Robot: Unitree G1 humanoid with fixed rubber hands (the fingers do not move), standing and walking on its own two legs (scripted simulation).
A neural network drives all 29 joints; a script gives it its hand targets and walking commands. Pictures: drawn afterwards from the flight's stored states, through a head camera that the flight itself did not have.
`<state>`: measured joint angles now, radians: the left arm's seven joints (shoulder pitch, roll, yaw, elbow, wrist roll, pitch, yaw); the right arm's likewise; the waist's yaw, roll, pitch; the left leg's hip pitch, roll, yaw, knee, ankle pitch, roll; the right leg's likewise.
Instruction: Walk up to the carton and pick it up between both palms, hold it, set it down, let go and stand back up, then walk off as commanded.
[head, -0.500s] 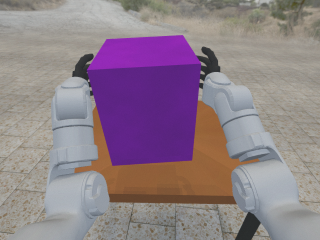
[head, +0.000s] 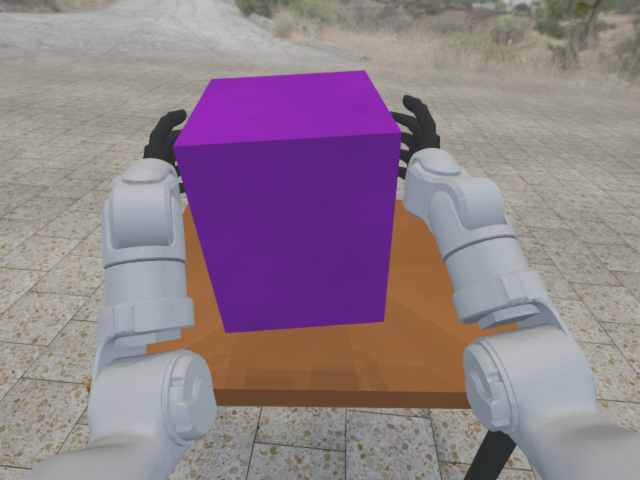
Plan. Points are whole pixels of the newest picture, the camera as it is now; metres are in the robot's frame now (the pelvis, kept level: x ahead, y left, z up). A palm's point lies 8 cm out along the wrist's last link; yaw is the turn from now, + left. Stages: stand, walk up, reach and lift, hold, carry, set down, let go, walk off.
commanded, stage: hold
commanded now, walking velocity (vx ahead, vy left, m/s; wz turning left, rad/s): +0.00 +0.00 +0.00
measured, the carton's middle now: (296, 199) +0.39 +0.00 +0.25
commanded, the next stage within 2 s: none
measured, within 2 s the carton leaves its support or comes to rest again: neither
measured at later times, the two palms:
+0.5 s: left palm (156, 180) +0.36 +0.16 +0.29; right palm (416, 164) +0.35 -0.13 +0.31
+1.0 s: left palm (156, 172) +0.36 +0.16 +0.30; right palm (417, 161) +0.35 -0.13 +0.32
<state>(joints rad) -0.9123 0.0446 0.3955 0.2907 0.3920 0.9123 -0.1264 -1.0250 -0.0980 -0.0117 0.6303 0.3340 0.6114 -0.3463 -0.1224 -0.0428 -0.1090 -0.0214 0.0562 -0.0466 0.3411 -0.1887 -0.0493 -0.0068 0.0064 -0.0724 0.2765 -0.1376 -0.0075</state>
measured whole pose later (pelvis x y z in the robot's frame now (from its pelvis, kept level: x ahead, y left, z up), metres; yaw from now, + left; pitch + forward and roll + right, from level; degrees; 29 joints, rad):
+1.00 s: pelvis +0.00 +0.00 +0.00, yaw +1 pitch -8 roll -1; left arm -0.92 0.05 0.40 0.30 0.40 0.93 -0.14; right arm -1.03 -0.08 -0.03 0.63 0.33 0.63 -0.36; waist -0.13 -0.03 -0.11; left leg -0.01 0.05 -0.06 0.34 -0.19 -0.05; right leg 0.01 0.00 -0.09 0.28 -0.15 -0.01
